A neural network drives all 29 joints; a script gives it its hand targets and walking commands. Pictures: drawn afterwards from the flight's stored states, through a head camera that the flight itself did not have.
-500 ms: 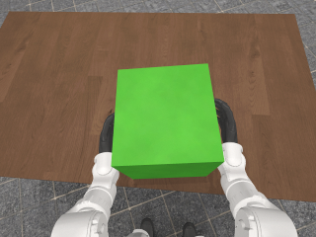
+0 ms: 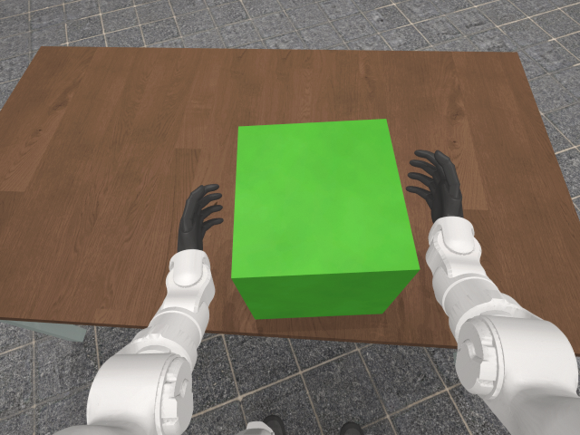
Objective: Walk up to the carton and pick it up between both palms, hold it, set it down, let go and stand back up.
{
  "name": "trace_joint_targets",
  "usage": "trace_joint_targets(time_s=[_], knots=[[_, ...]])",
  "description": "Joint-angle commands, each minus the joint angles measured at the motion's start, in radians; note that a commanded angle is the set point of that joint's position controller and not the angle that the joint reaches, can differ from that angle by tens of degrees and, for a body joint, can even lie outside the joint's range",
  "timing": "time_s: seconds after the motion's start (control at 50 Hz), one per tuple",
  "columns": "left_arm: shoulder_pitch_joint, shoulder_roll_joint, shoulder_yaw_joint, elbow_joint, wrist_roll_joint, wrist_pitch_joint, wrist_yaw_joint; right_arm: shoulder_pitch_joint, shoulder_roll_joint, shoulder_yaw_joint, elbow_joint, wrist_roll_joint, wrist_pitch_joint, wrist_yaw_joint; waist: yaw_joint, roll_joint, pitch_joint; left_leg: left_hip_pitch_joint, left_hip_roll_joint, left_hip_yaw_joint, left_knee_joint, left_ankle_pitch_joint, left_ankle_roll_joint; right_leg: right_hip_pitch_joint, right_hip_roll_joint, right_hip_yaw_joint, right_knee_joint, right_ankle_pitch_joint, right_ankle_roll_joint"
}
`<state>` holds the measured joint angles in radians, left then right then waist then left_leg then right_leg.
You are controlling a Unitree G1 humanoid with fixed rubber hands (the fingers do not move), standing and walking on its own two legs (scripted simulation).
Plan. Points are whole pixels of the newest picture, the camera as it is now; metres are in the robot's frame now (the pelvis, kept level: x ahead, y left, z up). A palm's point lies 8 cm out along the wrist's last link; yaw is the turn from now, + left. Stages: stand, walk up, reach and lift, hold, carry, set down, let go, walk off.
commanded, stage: set down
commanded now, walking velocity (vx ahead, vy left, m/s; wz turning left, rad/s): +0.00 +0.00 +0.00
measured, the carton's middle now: (315, 226) +0.43 -0.02 -0.08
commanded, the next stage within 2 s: none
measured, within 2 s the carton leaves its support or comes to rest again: neither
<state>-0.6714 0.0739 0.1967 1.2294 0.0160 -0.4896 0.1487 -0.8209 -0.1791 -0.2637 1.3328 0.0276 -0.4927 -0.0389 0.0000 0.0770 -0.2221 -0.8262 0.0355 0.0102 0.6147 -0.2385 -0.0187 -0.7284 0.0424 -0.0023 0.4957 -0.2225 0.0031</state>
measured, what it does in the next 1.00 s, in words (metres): stands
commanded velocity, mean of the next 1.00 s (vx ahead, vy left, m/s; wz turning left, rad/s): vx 0.00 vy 0.00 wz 0.00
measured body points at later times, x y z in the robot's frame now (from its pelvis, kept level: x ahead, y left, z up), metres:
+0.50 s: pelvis -0.04 +0.00 +0.00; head +0.06 -0.01 +0.44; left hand +0.35 +0.17 -0.02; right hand +0.31 -0.24 -0.04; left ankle +0.00 +0.10 -0.72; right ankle -0.02 -0.13 -0.72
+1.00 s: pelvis -0.05 -0.02 +0.01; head +0.01 -0.01 +0.45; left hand +0.26 +0.19 -0.03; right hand +0.24 -0.26 -0.04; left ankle +0.00 +0.10 -0.72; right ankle -0.02 -0.13 -0.72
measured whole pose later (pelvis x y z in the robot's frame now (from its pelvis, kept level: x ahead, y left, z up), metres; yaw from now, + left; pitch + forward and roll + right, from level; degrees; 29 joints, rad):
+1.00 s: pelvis -0.05 -0.02 +0.01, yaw +1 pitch +14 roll -2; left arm -0.27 0.14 0.04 0.97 -0.13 -0.49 0.08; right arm -0.21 -0.23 -0.09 1.03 0.18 -0.50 0.05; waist 0.00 0.02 -0.15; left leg -0.62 0.04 0.01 0.54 -0.17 -0.02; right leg -0.56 0.04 0.00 0.50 -0.18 -0.01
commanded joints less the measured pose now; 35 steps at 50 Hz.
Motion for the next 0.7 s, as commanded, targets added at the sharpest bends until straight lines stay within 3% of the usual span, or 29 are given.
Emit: trace_joint_targets(time_s=[0.0,0.04,0.2,0.24,0.32,0.34,0.48,0.56,0.68], knots=[[-0.449,0.1,-0.12,-0.152,-0.121,-0.018,0.004,-0.287,-0.225,0.204,0.02,0.211,-0.041,0.025,-0.041,-0.02,-0.731,0.693,0.001,-0.003,0.094,0.73,-0.113,0.085,0.044,-0.04,0.036,0.465,-0.006],[-0.456,0.105,-0.121,-0.147,-0.125,-0.014,0.001,-0.287,-0.237,0.207,0.026,0.225,-0.04,0.033,-0.036,-0.008,-0.708,0.69,-0.001,-0.003,0.077,0.69,-0.115,0.066,0.041,-0.044,0.031,0.412,-0.008],[-0.288,0.11,-0.148,-0.283,-0.159,-0.021,-0.016,-0.199,-0.276,0.22,-0.23,0.259,-0.086,0.054,-0.039,-0.04,-0.75,0.685,-0.012,-0.012,0.052,0.662,-0.102,0.178,0.04,-0.045,0.033,0.476,0.001],[-0.242,0.131,-0.14,-0.287,-0.166,-0.025,-0.025,-0.167,-0.28,0.238,-0.299,0.277,-0.097,0.055,-0.02,-0.06,-0.745,0.67,-0.02,-0.004,0.045,0.664,-0.093,0.23,0.039,-0.036,0.03,0.503,0.009],[-0.183,0.133,-0.162,-0.32,-0.18,-0.032,-0.034,-0.147,-0.308,0.226,-0.389,0.293,-0.12,0.065,-0.023,-0.084,-0.739,0.66,-0.026,-0.009,0.025,0.618,-0.085,0.271,0.043,-0.036,0.033,0.494,0.015],[-0.15,0.136,-0.156,-0.316,-0.176,-0.028,-0.038,-0.125,-0.307,0.248,-0.421,0.304,-0.123,0.067,-0.003,-0.098,-0.732,0.66,-0.029,-0.006,0.019,0.618,-0.081,0.294,0.042,-0.033,0.03,0.501,0.018],[-0.072,0.162,-0.178,-0.386,-0.19,-0.031,-0.054,-0.022,-0.311,0.268,-0.493,0.32,-0.095,0.087,-0.001,-0.138,-0.61,0.645,-0.034,0.001,-0.034,0.445,-0.059,0.319,0.039,-0.026,-0.001,0.349,0.015],[0.034,0.171,-0.184,-0.455,-0.187,-0.038,-0.068,0.124,-0.288,0.29,-0.497,0.32,-0.092,0.085,-0.015,-0.124,-0.531,0.656,-0.042,-0.003,-0.056,0.388,-0.052,0.36,0.033,-0.016,-0.022,0.317,0.013],[-0.043,0.216,-0.222,-0.446,-0.247,-0.071,-0.061,0.08,-0.252,0.263,-0.501,0.299,-0.047,0.089,-0.017,-0.111,-0.416,0.597,-0.044,-0.002,-0.09,0.161,-0.036,0.323,0.017,-0.006,-0.046,0.074,-0.004]])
